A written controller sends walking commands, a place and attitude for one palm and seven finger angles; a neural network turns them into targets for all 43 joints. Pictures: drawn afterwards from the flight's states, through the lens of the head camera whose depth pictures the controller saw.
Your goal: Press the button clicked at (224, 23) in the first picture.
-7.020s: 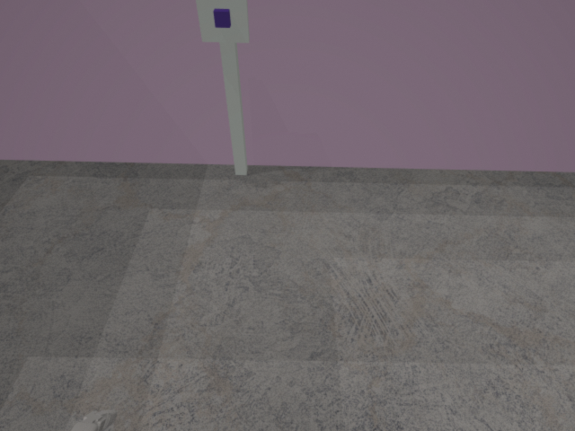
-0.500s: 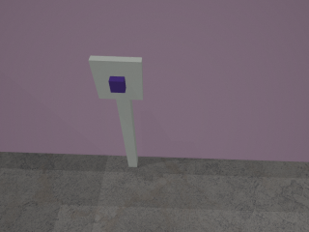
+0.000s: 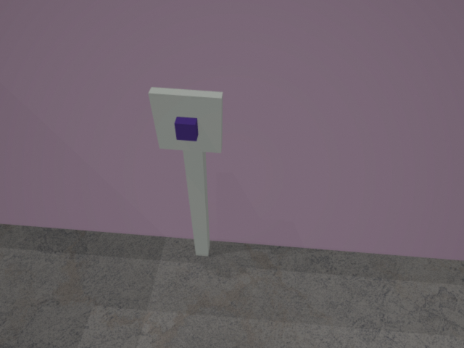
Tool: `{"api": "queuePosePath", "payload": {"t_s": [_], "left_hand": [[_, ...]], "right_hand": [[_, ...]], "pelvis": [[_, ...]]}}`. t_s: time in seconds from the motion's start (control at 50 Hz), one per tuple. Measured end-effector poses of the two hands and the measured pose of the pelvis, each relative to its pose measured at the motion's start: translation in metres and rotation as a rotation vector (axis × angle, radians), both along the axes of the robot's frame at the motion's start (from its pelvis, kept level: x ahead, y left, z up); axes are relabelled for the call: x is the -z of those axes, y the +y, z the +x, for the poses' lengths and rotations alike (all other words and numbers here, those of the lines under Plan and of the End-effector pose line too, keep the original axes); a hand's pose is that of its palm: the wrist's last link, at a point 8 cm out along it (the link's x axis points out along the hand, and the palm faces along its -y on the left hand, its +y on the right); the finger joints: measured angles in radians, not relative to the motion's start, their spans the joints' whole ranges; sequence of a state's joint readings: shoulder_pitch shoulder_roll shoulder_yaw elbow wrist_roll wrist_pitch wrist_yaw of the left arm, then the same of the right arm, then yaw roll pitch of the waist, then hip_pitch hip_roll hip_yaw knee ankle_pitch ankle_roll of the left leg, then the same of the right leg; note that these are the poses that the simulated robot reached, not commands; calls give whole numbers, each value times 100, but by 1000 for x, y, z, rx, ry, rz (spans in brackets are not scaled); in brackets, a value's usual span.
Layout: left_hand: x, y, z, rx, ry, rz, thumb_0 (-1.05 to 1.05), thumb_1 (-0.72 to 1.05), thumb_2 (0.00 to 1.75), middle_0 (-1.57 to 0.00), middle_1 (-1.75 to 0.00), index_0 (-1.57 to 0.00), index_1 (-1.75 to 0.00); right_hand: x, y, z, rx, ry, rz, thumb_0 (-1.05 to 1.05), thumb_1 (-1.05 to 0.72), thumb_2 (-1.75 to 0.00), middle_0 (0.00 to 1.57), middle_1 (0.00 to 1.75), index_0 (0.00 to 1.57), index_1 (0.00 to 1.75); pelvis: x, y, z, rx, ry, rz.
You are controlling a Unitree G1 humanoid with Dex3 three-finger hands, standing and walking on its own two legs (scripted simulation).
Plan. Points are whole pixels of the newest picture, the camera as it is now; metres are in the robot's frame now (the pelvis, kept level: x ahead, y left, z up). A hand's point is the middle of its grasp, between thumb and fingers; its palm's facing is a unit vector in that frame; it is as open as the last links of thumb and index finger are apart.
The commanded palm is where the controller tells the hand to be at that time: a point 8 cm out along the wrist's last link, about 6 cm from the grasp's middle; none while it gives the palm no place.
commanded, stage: shuffle to correct the standing spot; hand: left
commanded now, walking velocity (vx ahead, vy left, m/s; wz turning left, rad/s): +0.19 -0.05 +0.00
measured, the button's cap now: (187, 128) +0.63 +0.16 +0.02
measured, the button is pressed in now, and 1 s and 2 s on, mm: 0 0 0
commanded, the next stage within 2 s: come to a stop and stand still in 0.62 s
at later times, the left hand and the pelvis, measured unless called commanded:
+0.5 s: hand out of the picture +0.04 +0.14 -0.18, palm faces +0.01 -0.99 -0.14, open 7.4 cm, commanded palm none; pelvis +0.07 -0.01 -0.01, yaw -1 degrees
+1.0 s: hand out of the picture +0.12 +0.12 -0.20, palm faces +0.10 -0.99 -0.09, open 7.4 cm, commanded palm none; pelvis +0.17 -0.01 -0.01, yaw +0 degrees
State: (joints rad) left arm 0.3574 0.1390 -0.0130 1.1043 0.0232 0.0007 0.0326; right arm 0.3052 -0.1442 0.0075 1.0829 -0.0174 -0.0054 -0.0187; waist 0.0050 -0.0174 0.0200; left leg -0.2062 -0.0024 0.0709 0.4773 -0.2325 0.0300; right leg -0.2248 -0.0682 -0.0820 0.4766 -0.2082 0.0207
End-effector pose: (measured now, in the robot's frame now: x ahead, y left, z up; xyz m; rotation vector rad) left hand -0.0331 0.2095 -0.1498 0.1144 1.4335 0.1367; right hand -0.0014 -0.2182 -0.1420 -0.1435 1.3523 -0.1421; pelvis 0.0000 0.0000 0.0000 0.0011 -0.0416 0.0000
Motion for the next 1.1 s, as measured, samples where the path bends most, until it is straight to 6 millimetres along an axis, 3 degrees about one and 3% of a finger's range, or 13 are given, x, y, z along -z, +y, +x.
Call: {"api": "queuePosePath", "payload": {"t_s": [0.2, 0.36, 0.44, 0.56, 0.62, 0.68, 0.76, 0.84, 0.9, 1.0, 1.1], "left_hand": [[4, -12, -8, -40, 31, -13, 0, 91, 89, -20, -30, -20, -30], [12, -16, 10, -61, 56, -38, 0, 91, 89, -20, -30, -20, -30], [12, -15, 36, -21, 62, -38, 0, 91, 89, -20, -30, -20, -30], [1, -15, 114, 33, -44, 19, 2, 93, 89, -20, -30, -20, -30], [1, -10, 142, 6, -128, 65, 2, 94, 89, -20, -30, -20, -30], [-6, -11, 151, -36, -166, 82, 2, 94, 89, -20, -30, -20, -30], [-10, -21, 147, -48, -115, 62, 1, 92, 89, -20, -30, -20, -30], [-5, -35, 142, -48, -38, 1, 1, 92, 89, -20, -30, -20, -30], [6, -40, 141, -59, 9, -44, 0, 91, 89, -20, -30, -20, -30], [20, -39, 150, -81, 45, -71, 0, 91, 89, -20, -30, -20, -30], [12, -28, 161, -51, 37, -44, 0, 91, 89, -20, -30, -20, -30]], "right_hand": [[6, -5, -9, 17, 59, 12, 0, -90, -90, 20, 30, 20, 30], [6, 0, 10, 30, 69, 6, 0, -90, -90, 20, 30, 20, 30], [6, 5, 21, 62, 53, 10, 0, -90, -90, 20, 30, 20, 30], [10, 5, 17, 96, 122, 58, 0, -90, -90, 20, 30, 20, 30], [21, -3, 22, 84, 178, 79, 0, -90, -90, 20, 30, 20, 30], [19, -16, 49, 44, 183, 73, 0, -90, -90, 20, 30, 20, 30], [7, -30, 111, 19, 73, 42, 1, -90, -90, 20, 30, 20, 30], [-5, -43, 166, -6, -27, -22, 2, -94, -90, 20, 30, 20, 30], [-7, -41, 199, -29, -82, -55, 2, -94, -90, 19, 30, 20, 29], [-8, -20, 232, -57, -121, -65, 1, -93, -90, 19, 30, 20, 29], [-4, -6, 247, -51, -158, -27, 0, -92, -90, 20, 30, 20, 30]], "pelvis": [[5, -10, 14, -5, 12, -4], [10, -9, 42, -6, 29, -9], [10, -9, 59, 16, 40, -1], [8, -24, 83, 13, 40, -2], [16, -34, 95, -6, 32, 2], [11, -37, 107, -29, 23, -3], [1, -38, 124, -31, 26, 1], [-2, -32, 139, -25, 25, -5], [3, -24, 152, -14, 13, -26], [9, -15, 167, -5, 8, -20], [7, -13, 158, 10, 35, -2]]}}
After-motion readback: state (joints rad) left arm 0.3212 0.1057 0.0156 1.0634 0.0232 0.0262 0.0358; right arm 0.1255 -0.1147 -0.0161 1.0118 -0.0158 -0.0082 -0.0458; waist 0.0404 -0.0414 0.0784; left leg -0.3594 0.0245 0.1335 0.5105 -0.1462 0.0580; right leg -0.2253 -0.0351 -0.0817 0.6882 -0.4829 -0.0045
